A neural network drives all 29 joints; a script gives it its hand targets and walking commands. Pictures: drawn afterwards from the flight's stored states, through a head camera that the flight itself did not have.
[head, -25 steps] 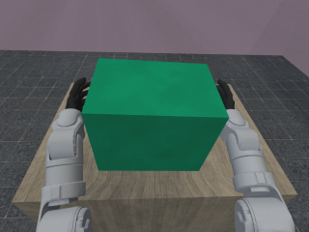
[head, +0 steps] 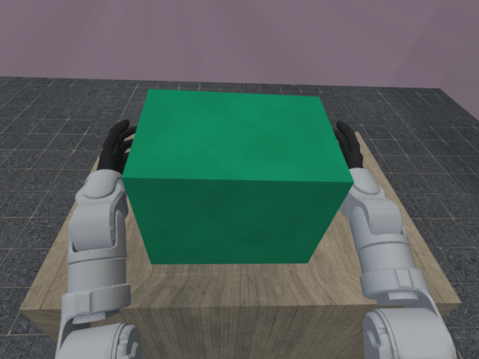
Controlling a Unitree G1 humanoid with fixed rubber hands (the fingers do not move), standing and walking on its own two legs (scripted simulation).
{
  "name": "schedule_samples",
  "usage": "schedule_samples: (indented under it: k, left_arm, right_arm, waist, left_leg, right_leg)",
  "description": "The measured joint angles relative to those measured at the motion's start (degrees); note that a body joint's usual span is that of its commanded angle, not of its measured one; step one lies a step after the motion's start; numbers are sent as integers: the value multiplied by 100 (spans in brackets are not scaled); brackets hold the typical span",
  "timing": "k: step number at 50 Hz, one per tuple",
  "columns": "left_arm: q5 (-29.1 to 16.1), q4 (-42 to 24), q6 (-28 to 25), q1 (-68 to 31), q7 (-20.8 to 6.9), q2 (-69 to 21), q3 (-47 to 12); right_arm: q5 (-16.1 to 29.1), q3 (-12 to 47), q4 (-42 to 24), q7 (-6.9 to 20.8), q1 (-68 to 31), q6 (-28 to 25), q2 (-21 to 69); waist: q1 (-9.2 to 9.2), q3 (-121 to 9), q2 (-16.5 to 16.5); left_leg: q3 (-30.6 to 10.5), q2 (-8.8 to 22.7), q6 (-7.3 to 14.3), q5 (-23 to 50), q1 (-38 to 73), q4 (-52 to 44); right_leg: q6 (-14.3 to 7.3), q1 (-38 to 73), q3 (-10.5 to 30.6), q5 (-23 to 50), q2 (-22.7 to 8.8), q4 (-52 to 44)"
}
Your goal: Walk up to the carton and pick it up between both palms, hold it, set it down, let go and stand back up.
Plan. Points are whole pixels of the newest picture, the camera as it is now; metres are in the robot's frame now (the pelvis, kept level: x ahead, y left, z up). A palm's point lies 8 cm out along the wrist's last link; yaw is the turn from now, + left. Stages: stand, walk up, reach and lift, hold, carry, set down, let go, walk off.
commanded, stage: hold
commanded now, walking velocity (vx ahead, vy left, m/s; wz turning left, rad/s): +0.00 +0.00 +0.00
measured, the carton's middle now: (233, 182) +0.37 +0.01 +0.14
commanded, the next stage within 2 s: none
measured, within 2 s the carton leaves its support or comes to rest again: neither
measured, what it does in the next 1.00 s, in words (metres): stands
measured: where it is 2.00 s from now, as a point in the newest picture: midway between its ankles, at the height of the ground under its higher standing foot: outside the picture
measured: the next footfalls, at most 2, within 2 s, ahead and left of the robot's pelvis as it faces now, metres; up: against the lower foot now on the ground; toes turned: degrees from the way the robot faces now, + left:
none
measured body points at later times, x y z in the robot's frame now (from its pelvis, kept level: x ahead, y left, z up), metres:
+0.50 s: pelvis +0.00 +0.00 +0.00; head -0.04 +0.02 +0.45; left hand +0.37 +0.19 +0.18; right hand +0.38 -0.19 +0.18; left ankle +0.02 +0.12 -0.75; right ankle +0.01 -0.10 -0.75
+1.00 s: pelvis +0.01 +0.00 +0.00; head -0.05 +0.02 +0.45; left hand +0.36 +0.19 +0.18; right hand +0.37 -0.19 +0.18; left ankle +0.02 +0.12 -0.75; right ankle +0.01 -0.10 -0.75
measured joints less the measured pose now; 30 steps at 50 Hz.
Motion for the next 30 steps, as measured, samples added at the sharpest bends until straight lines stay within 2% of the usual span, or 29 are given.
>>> schedule_samples:
  k: [3, 15, 30]
  left_arm:
    - [24, 187, 11, -118, -1, 3, 12]
    - [9, 529, -121, -245, -17, -27, 104]
    - [6, 240, -57, -58, 30, 7, -6]
  right_arm:
    - [-51, -56, 163, 82, -73, -3, 0]
    - [-89, -10, 363, 48, -148, -43, -46]
    - [47, 49, 303, 45, -86, -102, -54]
  waist:
    - [-3, -20, 32]
    - [9, -96, 23]
    - [-20, -44, -31]
  left_leg:
    - [13, -8, 11, 32, -9, -32]
    - [68, 2, 29, 40, 1, -50]
    - [32, -7, 22, -3, 11, -1]
  right_leg:
    - [5, -28, 9, 16, -9, 1]
    - [13, -49, 60, 28, -2, 11]
    - [19, 16, 21, 14, -8, -24]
